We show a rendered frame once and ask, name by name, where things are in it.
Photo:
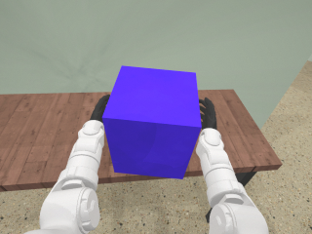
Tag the carton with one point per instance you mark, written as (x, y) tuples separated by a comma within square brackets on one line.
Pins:
[(152, 121)]

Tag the robot left forearm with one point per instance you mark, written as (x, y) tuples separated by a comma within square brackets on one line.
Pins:
[(84, 160)]

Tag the left robot hand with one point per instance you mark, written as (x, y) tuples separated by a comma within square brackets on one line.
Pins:
[(99, 108)]

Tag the robot right upper arm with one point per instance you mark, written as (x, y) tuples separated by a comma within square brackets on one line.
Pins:
[(230, 218)]

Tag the table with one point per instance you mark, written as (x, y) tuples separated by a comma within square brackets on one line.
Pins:
[(38, 132)]

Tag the right robot hand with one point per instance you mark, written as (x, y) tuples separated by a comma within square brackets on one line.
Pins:
[(209, 119)]

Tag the robot left upper arm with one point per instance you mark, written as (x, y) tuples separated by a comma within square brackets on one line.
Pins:
[(69, 211)]

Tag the robot right forearm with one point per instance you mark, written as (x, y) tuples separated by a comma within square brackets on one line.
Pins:
[(222, 184)]

